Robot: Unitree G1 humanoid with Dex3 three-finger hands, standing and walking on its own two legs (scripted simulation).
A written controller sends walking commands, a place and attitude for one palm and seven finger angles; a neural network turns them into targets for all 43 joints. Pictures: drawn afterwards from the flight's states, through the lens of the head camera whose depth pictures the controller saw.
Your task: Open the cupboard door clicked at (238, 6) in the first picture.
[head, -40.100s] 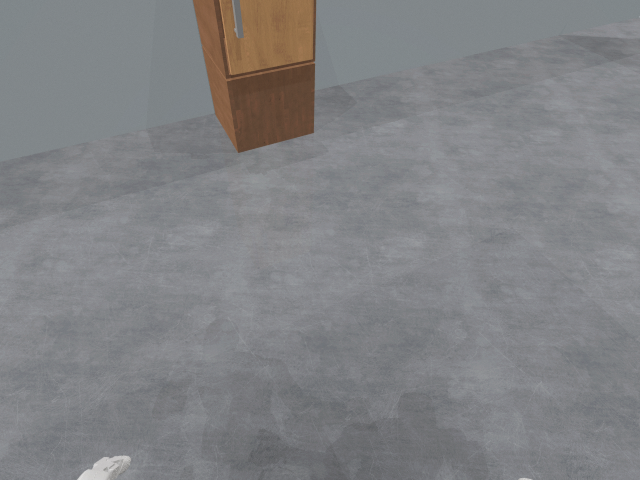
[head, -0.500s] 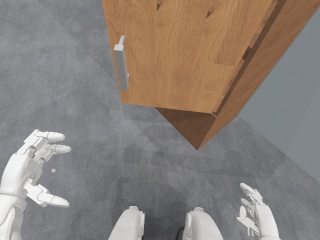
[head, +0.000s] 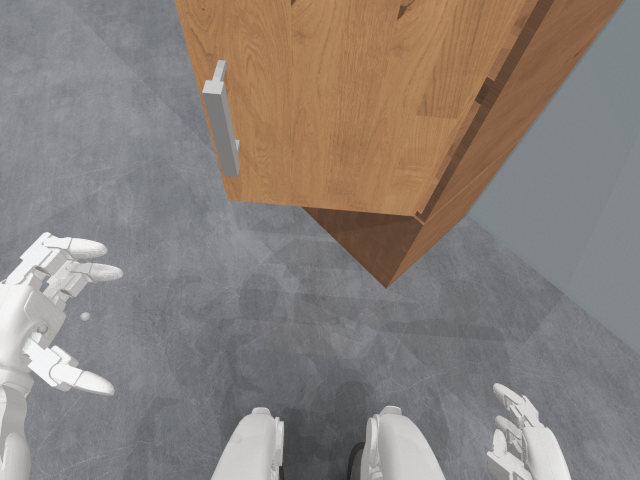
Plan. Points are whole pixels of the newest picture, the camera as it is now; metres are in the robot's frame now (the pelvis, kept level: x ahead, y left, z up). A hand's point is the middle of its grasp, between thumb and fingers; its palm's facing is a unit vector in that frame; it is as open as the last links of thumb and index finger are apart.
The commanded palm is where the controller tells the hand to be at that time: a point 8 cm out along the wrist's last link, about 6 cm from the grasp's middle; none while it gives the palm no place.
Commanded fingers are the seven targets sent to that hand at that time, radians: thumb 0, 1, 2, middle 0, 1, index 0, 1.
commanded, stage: raise the hand with hooked fingers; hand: left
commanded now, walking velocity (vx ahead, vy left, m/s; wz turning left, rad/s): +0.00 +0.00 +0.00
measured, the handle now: (226, 123) +0.58 +0.18 +0.02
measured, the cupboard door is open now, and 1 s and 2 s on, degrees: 44 44 43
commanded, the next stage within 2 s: move the hooked fingers beside the handle in 0.24 s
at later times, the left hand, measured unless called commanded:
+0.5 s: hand (92, 309) +0.29 +0.27 +0.03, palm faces -0.01 -1.00 -0.04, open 14.0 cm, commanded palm +0.28 +0.32 +0.04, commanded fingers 0.00 -0.50 0.30 -0.30 -1.20 -0.30 -1.20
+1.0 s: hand (139, 237) +0.39 +0.25 +0.02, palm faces -0.06 -1.00 -0.02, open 14.0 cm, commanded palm +0.37 +0.30 +0.03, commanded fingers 0.00 -0.50 0.30 -0.30 -1.20 -0.30 -1.20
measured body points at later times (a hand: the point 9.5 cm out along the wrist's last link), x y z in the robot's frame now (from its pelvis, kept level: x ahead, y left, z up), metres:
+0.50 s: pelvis +0.00 +0.00 +0.00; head +0.11 +0.02 +0.43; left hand +0.29 +0.33 +0.03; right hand +0.17 -0.25 -0.09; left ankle +0.00 +0.09 -0.63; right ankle +0.05 -0.13 -0.63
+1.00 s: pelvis +0.00 +0.00 -0.01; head +0.14 +0.03 +0.42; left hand +0.38 +0.30 +0.02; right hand +0.11 -0.27 -0.11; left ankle +0.00 +0.09 -0.63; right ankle +0.05 -0.13 -0.63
